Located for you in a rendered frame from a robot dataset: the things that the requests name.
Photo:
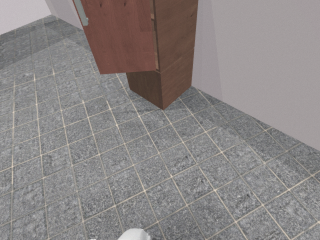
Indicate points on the cupboard door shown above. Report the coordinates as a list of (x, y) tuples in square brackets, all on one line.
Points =
[(120, 36)]

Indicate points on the robot left thigh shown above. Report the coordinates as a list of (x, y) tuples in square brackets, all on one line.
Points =
[(135, 234)]

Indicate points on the handle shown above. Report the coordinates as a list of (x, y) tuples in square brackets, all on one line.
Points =
[(81, 12)]

